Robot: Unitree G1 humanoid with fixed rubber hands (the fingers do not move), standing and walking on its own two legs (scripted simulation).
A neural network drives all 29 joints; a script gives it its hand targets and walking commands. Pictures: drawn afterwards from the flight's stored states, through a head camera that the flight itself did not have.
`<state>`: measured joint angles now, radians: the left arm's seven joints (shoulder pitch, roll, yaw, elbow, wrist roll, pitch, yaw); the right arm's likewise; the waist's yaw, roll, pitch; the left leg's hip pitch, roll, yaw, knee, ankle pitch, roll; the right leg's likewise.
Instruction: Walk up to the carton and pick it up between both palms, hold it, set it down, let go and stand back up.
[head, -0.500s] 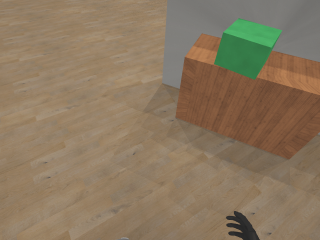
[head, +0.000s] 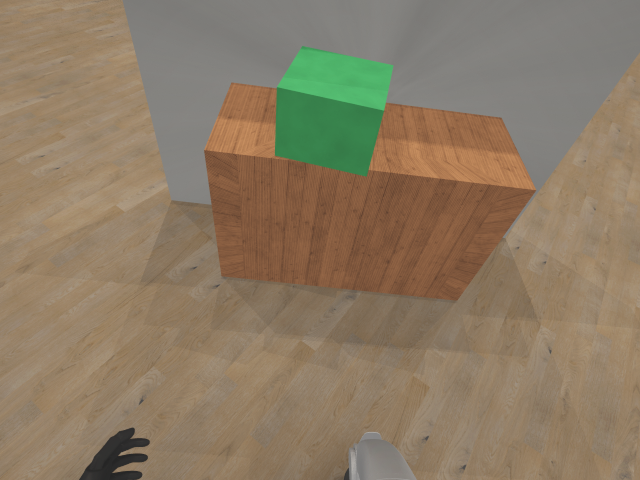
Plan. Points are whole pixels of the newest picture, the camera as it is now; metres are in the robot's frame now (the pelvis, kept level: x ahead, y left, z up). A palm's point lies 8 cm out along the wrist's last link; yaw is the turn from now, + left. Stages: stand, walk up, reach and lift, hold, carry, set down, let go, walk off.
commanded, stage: walk up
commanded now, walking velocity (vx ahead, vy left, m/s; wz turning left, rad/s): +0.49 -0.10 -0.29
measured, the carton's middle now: (334, 110) +1.03 -0.11 -0.09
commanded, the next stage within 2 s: none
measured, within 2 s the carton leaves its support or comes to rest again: neither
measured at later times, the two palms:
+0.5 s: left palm (202, 456) +0.20 +0.13 -0.10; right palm (496, 343) +0.36 -0.35 -0.12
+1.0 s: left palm (209, 257) +0.55 +0.17 -0.14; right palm (470, 307) +0.42 -0.31 -0.10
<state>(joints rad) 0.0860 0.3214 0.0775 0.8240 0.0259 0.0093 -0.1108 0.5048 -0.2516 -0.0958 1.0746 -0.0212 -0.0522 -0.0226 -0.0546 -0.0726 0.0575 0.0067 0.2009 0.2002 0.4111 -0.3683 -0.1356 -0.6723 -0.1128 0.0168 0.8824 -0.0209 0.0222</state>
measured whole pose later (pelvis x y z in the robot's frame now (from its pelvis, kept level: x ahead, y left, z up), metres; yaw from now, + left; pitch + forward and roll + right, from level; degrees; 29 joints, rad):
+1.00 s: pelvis +0.47 -0.07 +0.02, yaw -7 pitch -2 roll -4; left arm 0.20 0.26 0.09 1.02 0.02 0.00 0.00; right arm 0.32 -0.15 -0.03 1.09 -0.01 -0.05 -0.02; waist -0.03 -0.05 0.08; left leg -0.26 0.12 0.14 0.42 -0.12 0.03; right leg -0.46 -0.06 -0.02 1.09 -0.27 0.02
